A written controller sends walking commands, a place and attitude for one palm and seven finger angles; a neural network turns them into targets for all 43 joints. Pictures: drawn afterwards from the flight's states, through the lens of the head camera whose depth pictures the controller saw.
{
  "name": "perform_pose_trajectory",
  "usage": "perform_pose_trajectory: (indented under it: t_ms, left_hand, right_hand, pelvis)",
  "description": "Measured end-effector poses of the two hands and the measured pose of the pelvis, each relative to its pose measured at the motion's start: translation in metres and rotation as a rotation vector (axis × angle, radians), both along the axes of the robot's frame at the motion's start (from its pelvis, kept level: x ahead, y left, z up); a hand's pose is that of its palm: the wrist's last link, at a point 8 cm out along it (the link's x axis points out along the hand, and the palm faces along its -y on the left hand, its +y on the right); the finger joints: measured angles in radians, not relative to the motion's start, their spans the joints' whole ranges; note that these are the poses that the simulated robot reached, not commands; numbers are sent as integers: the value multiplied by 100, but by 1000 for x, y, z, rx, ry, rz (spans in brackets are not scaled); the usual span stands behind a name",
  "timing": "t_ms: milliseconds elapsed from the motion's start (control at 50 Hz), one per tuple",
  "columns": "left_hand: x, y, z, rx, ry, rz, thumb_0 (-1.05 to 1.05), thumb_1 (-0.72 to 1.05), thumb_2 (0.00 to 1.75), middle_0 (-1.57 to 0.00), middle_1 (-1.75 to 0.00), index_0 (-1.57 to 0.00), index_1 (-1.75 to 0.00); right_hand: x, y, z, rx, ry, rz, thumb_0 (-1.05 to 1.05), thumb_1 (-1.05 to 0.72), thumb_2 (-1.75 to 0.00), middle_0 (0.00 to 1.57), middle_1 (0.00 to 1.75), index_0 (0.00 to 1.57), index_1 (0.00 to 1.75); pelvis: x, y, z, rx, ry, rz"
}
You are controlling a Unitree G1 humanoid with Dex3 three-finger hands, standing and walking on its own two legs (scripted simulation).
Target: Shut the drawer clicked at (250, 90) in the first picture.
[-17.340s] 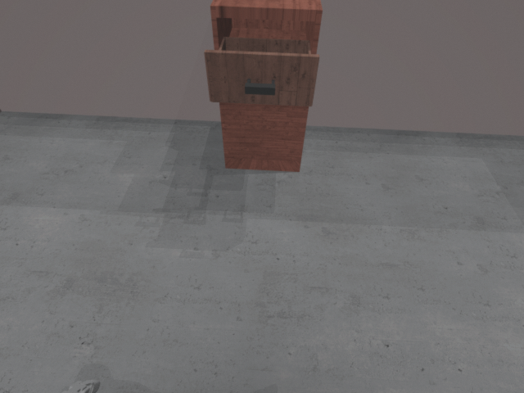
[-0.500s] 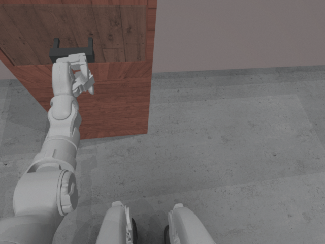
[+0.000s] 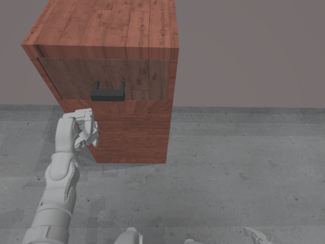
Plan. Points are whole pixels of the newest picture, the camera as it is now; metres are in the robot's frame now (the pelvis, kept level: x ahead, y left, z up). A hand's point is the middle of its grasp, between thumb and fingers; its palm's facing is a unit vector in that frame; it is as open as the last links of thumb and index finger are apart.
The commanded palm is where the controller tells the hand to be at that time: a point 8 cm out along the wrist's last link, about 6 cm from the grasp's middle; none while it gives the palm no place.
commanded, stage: draw the hand back to the body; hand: left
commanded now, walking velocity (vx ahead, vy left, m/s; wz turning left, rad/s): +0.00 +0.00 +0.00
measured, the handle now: (109, 89) +0.56 +0.18 -0.01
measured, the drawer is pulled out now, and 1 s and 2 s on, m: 0.00 0.00 0.00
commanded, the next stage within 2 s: step back with the hand held close in 1.04 s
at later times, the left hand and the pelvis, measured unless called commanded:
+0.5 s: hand (46, 159) +0.26 +0.21 +0.15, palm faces +0.23 -0.93 -0.27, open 3.2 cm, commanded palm +0.21 +0.25 +0.17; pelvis +0.00 +0.00 +0.06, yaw +1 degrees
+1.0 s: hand out of the picture +0.18 +0.24 +0.23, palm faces +0.41 -0.82 -0.39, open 3.2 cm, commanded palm +0.14 +0.28 +0.24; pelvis +0.01 -0.01 +0.06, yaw +1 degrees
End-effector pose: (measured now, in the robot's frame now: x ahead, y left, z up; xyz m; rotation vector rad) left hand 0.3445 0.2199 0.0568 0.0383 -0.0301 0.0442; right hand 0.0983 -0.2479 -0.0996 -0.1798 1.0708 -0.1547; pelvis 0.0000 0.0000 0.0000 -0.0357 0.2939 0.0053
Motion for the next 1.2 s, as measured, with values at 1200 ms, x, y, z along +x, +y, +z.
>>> perform_pose_trajectory:
  t_ms: [1200]
  left_hand:
    - [-200,48,181,394,-124,341,1,89,90,-140,-159,-141,-160]
  right_hand:
    - [89,21,89,14,-416,134,1,-90,-90,20,30,20,30]
  pelvis:
    - [9,-8,62,33,-350,4]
